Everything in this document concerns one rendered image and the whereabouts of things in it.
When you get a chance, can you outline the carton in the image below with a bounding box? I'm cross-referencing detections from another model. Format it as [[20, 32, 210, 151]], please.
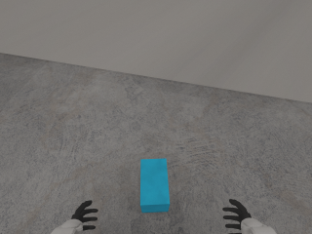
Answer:
[[140, 158, 170, 213]]

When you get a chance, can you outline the robot left hand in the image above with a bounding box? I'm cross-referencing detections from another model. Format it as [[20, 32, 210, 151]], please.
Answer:
[[71, 200, 98, 231]]

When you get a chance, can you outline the robot right forearm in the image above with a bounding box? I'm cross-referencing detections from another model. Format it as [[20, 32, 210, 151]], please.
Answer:
[[241, 217, 277, 234]]

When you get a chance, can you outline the robot left forearm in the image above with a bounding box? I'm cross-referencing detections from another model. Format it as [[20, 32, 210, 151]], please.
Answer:
[[51, 218, 83, 234]]

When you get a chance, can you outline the robot right hand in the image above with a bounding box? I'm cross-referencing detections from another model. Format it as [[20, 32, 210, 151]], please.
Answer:
[[223, 199, 252, 234]]

